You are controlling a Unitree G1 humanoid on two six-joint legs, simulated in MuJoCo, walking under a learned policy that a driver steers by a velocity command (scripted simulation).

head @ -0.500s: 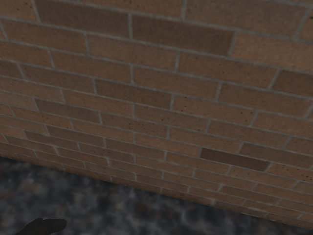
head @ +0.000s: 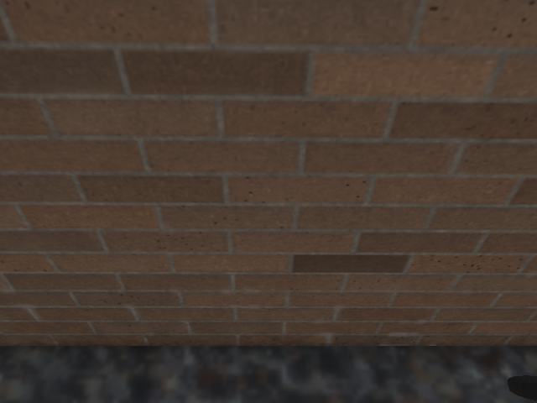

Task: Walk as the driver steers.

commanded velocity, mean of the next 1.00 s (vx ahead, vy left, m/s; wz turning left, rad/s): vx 0.09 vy -0.07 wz -0.40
